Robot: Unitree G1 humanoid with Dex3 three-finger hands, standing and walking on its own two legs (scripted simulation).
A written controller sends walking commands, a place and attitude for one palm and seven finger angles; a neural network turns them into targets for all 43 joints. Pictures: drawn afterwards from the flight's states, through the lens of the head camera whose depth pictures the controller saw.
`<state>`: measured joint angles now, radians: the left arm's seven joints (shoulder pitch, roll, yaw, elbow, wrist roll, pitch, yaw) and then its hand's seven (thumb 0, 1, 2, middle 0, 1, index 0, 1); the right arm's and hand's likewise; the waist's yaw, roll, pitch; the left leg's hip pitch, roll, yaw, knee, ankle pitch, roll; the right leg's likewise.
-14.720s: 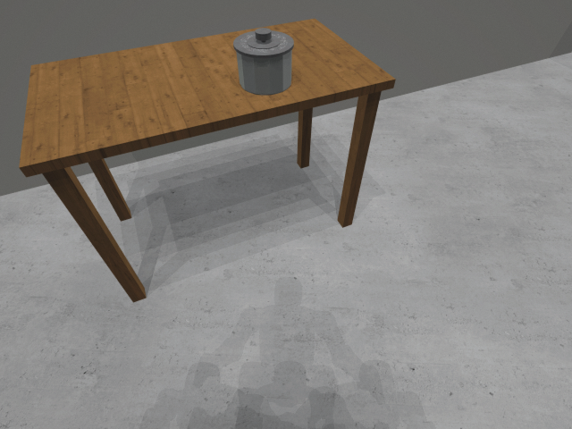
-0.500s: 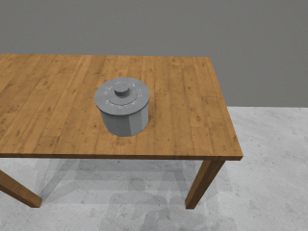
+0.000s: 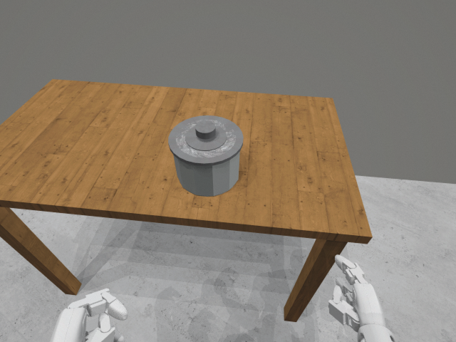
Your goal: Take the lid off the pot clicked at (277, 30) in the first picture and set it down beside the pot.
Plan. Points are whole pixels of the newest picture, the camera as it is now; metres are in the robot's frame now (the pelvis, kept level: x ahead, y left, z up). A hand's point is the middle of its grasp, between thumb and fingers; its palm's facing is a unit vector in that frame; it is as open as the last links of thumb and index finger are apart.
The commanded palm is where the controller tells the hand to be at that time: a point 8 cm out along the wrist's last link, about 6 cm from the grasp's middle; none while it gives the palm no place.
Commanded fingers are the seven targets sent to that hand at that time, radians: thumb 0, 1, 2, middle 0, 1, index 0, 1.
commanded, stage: lift the closed hand beside the body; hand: left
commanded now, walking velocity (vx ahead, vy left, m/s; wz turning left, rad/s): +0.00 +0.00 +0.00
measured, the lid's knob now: (205, 129) +0.52 +0.12 +0.10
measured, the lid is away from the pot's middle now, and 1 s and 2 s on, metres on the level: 0.00 0.00 0.00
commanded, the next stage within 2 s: raise the hand higher, near the body in 0.04 s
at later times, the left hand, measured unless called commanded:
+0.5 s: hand (90, 302) +0.16 +0.24 +0.03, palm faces +0.24 -0.89 -0.39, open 3.1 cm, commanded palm +0.11 +0.28 +0.07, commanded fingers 0.00 0.90 0.90 -1.30 -1.50 -1.30 -1.50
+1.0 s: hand (84, 261) +0.19 +0.24 +0.10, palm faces +0.30 -0.87 -0.40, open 3.1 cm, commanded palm +0.14 +0.28 +0.13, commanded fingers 0.00 0.90 0.90 -1.30 -1.50 -1.30 -1.50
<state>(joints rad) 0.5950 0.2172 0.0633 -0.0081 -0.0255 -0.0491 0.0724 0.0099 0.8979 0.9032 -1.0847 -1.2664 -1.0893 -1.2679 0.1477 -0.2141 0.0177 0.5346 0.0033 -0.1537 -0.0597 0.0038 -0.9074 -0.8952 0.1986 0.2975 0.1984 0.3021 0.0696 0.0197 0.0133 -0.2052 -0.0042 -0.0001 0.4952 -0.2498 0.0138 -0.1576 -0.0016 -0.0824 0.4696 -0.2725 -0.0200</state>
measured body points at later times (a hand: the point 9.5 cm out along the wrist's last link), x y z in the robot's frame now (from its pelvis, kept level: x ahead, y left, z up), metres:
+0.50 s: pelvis +0.01 +0.01 +0.00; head +0.00 +0.00 +0.45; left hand +0.14 +0.28 +0.06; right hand +0.19 -0.22 -0.08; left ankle +0.01 +0.11 -0.74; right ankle -0.01 -0.10 -0.74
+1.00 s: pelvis +0.02 +0.01 +0.00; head +0.01 -0.01 +0.45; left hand +0.17 +0.28 +0.12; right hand +0.20 -0.20 -0.08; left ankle +0.01 +0.11 -0.74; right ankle -0.01 -0.10 -0.74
